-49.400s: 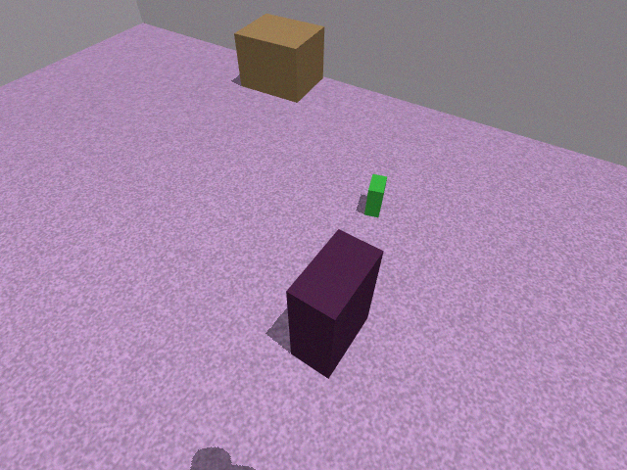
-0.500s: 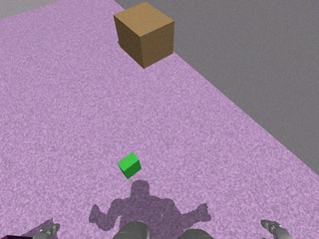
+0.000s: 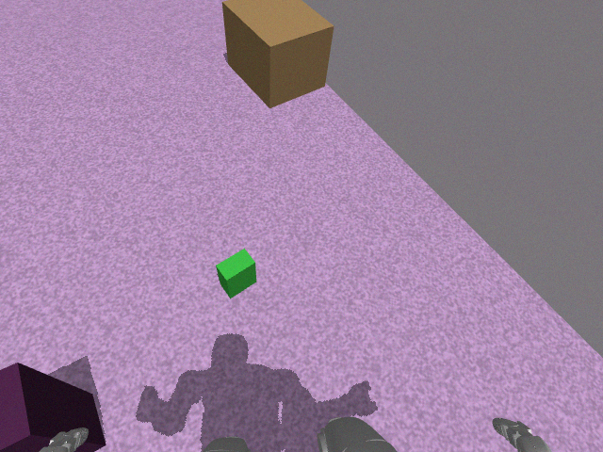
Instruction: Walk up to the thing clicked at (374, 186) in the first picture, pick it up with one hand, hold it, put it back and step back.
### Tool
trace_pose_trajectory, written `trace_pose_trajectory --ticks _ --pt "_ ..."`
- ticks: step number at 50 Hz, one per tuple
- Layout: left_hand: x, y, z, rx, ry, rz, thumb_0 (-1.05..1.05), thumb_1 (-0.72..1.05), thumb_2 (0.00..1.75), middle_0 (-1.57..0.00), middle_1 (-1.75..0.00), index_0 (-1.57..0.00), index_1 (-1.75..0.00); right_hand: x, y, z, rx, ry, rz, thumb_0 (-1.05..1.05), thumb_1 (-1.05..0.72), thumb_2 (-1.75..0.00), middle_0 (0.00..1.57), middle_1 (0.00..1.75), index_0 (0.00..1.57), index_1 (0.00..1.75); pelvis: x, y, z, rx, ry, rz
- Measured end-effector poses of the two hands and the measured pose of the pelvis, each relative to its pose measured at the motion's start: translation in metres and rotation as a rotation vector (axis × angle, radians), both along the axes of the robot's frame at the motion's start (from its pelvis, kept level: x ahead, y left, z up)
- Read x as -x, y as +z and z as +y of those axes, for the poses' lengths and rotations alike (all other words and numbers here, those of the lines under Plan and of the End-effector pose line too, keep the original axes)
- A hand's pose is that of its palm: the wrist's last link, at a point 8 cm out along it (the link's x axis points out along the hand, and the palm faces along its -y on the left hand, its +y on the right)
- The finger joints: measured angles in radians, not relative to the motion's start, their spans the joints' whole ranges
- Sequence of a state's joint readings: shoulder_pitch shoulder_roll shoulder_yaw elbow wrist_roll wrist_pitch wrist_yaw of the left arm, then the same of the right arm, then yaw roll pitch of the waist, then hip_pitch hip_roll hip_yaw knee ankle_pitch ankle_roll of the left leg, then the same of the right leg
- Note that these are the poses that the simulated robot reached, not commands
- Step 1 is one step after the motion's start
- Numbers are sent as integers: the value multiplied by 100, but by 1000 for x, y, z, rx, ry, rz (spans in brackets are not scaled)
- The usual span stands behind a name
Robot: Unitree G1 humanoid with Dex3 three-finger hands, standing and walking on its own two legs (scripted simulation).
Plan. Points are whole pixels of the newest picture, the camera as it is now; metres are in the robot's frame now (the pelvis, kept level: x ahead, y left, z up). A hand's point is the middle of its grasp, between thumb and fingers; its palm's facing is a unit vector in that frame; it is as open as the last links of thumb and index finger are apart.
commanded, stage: step back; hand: left
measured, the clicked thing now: (237, 274) +0.66 +0.18 -0.69
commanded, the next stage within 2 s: none
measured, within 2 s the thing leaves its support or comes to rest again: neither
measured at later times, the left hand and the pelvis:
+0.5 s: hand out of the picture +0.00 +0.24 -0.15, palm faces +0.01 -0.92 -0.39, open 7.4 cm; pelvis -0.15 -0.03 -0.02, yaw +2 degrees
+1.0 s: hand out of the picture -0.26 +0.19 -0.15, palm faces -0.04 -0.91 -0.42, open 7.4 cm; pelvis -0.33 -0.08 -0.01, yaw -3 degrees
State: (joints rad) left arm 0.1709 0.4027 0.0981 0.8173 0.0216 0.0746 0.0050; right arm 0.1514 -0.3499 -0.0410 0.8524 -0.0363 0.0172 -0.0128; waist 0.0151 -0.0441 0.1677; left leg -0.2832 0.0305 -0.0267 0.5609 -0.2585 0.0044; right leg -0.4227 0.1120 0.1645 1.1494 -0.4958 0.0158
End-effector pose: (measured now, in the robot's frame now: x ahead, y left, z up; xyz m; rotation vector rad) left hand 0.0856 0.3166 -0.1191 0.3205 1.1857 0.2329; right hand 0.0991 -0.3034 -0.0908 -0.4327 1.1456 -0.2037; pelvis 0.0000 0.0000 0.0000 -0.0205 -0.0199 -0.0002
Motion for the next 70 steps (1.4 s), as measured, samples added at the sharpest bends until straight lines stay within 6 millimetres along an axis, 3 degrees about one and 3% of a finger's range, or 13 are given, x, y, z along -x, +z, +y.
trace_pose_trajectory --ticks 7,12,19,26,31,37,44,47,51,56,61,66,70 --pt "48 -5 -19 -54 -40 50 0 90 90 -20 -30 -20 -30 18 -23 -30 -27 -10 -91 1 -90 -90 21 30 21 30 44 -18 -22 -11 -55 -17" --pt "79 11 -42 -47 -54 38 0 90 90 -20 -30 -21 -30 52 -30 -40 -64 -58 -67 1 -91 -90 21 30 21 30 69 -11 -32 -33 -49 -24" --pt "87 22 -46 -62 -68 -54 1 90 90 -20 -30 -21 -30 113 -31 -43 -53 -57 4 1 -91 -90 21 30 21 30 105 -7 -33 -39 -15 7" --pt "104 -1 -36 -24 -56 -154 0 90 90 -20 -30 -21 -30 172 -30 -28 -16 -19 64 1 -91 -90 21 30 21 30 157 -19 -28 -56 23 -32" --pt "145 -2 -45 21 -37 -96 0 90 90 -20 -30 -21 -30 206 -8 -27 -5 -14 51 1 -90 -90 21 30 21 30 184 -5 -30 7 30 -23" --pt "209 -4 -47 11 -40 -25 0 90 90 -20 -30 -21 -30 224 4 -42 14 -16 -22 1 -90 -90 21 30 21 30 224 -1 -40 11 -10 -3" --pt "284 -11 -63 -42 -68 50 0 90 90 -20 -30 -21 -30 256 -16 -73 -12 -6 -103 1 -90 -90 21 30 21 30 285 -19 -63 -16 -64 -15" --pt "321 -2 -76 -51 -54 59 0 90 90 -20 -30 -21 -30 281 -29 -86 -35 -32 -101 1 -90 -90 21 30 21 30 311 -21 -72 23 -36 -38" --pt "362 17 -84 -69 -23 67 0 90 90 -20 -30 -21 -30 323 -30 -88 -73 -56 -45 1 -91 -90 21 30 21 30 331 -8 -79 -55 -46 -26" --pt "379 30 -81 -100 -14 12 1 90 90 -21 -30 -21 -30 380 -37 -91 -72 -46 45 1 -91 -90 21 30 21 30 360 -5 -80 -52 2 0" --pt "389 24 -70 -97 3 -95 0 90 90 -20 -30 -21 -30 425 -44 -83 -54 -1 145 1 -91 -90 21 30 20 30 389 -13 -77 -23 79 -1" --pt "418 8 -64 -47 47 -96 0 90 90 -20 -30 -21 -30 449 -32 -68 -52 5 126 1 -91 -90 21 30 21 30 407 -12 -72 -58 79 -32" --pt "443 5 -71 6 65 -46 0 90 90 -20 -30 -21 -30 448 -19 -66 -50 11 80 1 -90 -90 21 30 21 30 410 -3 -72 -22 88 -33"
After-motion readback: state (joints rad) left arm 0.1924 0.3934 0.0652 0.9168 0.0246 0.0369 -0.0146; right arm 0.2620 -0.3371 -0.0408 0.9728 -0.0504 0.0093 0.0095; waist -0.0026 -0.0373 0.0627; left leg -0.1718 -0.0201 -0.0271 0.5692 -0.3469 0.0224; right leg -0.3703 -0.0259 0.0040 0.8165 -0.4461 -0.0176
